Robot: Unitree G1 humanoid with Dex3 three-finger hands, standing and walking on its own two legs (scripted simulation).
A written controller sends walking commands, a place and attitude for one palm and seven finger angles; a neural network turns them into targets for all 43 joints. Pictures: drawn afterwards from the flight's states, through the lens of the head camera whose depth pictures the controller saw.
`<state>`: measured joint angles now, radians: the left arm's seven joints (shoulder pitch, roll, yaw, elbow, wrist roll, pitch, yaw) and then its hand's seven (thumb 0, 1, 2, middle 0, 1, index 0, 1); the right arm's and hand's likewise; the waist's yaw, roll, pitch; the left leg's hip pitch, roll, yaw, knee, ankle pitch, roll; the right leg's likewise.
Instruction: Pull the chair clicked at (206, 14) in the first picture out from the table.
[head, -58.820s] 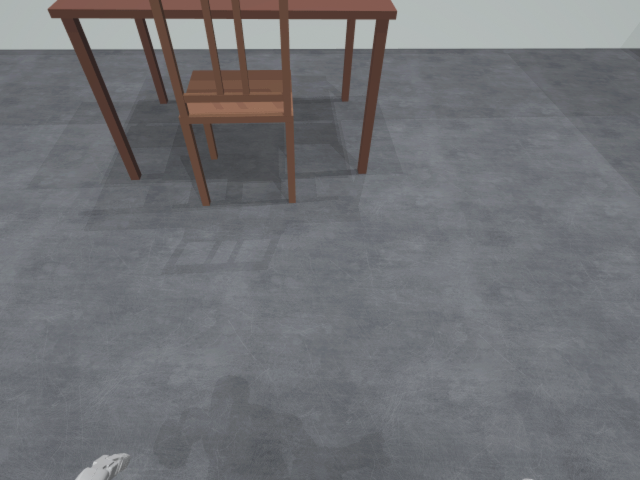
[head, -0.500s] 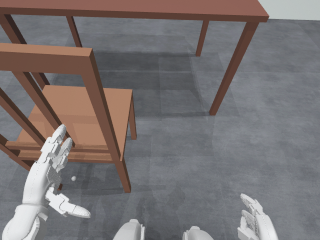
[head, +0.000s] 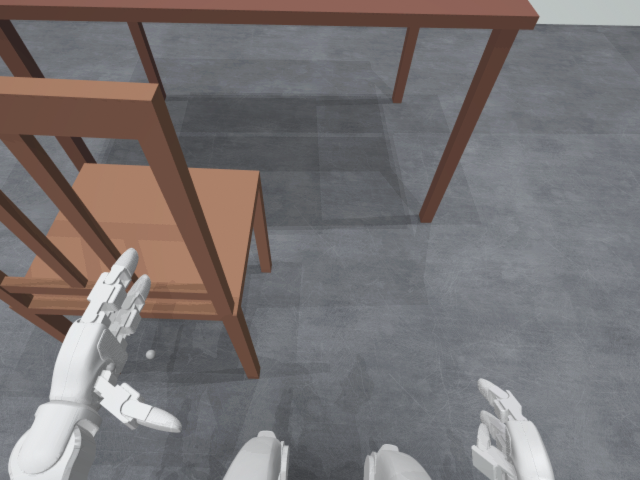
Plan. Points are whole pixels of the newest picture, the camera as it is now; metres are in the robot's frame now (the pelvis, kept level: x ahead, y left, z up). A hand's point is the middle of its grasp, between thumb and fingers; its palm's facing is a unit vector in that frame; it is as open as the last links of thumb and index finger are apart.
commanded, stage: aim the fingers beside a spindle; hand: left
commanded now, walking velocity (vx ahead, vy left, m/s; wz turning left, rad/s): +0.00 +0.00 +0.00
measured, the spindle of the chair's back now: (19, 224) +0.41 +0.44 +0.03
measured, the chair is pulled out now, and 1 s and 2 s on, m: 0.34 0.34 0.34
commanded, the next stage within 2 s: none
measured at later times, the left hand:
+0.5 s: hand (170, 348) +0.26 +0.19 +0.02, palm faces -0.03 -1.00 -0.03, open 16.9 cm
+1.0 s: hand (188, 349) +0.26 +0.18 +0.01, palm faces -0.05 -1.00 -0.02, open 16.9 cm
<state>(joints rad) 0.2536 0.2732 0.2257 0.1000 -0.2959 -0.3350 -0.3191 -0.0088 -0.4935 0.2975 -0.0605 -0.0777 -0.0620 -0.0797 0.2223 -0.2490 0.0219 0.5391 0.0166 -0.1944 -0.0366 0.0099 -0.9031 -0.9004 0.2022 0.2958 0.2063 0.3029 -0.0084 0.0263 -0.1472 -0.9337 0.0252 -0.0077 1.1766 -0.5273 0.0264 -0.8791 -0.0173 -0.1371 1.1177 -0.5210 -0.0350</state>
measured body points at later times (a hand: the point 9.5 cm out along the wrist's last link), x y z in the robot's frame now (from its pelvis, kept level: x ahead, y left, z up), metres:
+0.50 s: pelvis +0.00 +0.00 -0.01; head +0.08 +0.01 +0.43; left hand +0.25 +0.25 +0.03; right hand +0.18 -0.24 -0.09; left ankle +0.02 +0.10 -0.65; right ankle +0.01 -0.10 -0.65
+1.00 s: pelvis +0.00 +0.01 -0.02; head +0.09 +0.02 +0.42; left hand +0.26 +0.23 +0.01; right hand +0.18 -0.23 -0.11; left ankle +0.02 +0.10 -0.65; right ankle +0.01 -0.10 -0.65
